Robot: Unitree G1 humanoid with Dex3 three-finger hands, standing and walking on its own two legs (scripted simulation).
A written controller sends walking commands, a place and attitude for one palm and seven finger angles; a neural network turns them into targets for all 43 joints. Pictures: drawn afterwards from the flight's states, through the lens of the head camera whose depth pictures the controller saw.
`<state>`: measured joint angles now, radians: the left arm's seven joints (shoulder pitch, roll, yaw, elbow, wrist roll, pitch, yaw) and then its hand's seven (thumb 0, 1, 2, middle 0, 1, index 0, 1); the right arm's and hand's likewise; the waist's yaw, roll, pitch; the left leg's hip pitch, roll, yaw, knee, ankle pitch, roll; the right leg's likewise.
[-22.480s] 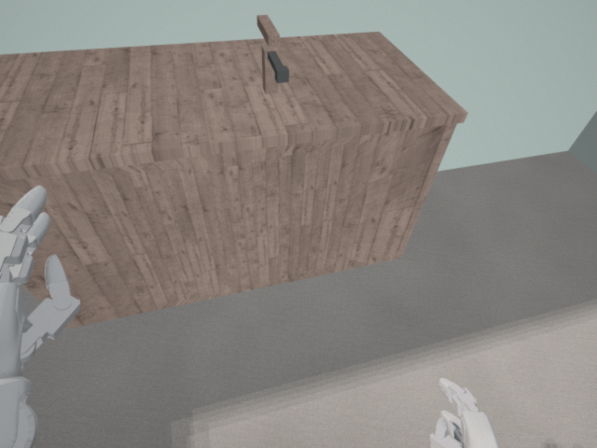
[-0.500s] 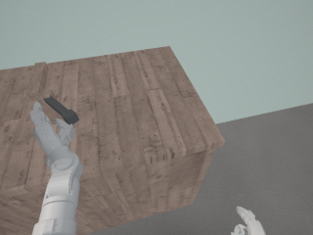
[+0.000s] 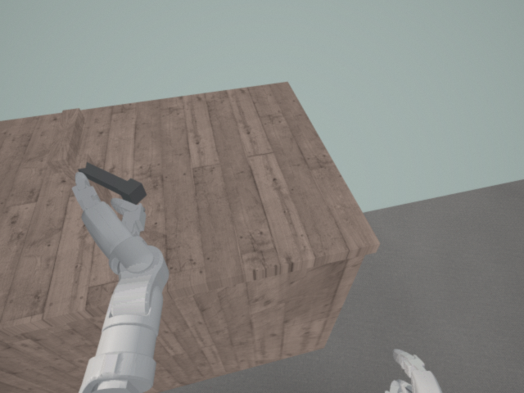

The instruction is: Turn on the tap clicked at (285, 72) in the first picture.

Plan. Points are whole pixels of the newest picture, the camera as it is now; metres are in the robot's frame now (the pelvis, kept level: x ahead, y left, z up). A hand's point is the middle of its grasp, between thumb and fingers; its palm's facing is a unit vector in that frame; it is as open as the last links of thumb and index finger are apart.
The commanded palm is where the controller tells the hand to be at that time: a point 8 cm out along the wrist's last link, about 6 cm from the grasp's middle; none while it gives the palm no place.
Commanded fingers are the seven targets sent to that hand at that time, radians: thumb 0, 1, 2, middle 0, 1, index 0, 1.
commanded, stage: push the lever round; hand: left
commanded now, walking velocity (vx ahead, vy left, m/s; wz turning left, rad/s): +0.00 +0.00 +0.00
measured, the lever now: (132, 192) +0.38 +0.25 +0.10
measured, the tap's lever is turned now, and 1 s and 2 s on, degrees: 47 71 86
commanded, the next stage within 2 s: lift the hand up off the lever in 1.30 s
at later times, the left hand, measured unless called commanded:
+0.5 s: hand (156, 197) +0.39 +0.21 +0.09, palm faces +0.82 -0.56 -0.09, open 7.8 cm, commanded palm +0.34 +0.23 +0.09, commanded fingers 0.00 0.90 0.90 -0.15 -0.15 -0.15 -0.15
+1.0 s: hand (163, 191) +0.40 +0.21 +0.09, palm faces +0.84 -0.54 -0.08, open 8.2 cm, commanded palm +0.36 +0.22 +0.09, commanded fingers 0.00 0.90 0.90 -0.15 -0.15 -0.15 -0.15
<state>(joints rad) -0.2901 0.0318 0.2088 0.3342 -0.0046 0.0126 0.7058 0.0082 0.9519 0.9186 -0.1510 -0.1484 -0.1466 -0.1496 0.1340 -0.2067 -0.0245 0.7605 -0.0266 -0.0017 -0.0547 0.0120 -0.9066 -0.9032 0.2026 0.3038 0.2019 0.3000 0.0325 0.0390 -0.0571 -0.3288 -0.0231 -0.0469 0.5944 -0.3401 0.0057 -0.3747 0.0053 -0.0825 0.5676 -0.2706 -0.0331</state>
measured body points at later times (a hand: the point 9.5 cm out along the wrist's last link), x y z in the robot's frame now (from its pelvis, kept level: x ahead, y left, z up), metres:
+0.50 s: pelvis +0.00 -0.01 +0.00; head +0.02 -0.02 +0.45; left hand +0.34 +0.24 +0.10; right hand +0.15 -0.24 -0.12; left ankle -0.02 +0.11 -0.73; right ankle +0.01 -0.10 -0.73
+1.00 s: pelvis +0.00 -0.01 +0.00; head +0.02 -0.02 +0.45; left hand +0.35 +0.23 +0.09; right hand +0.12 -0.26 -0.13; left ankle -0.02 +0.11 -0.73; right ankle +0.01 -0.10 -0.73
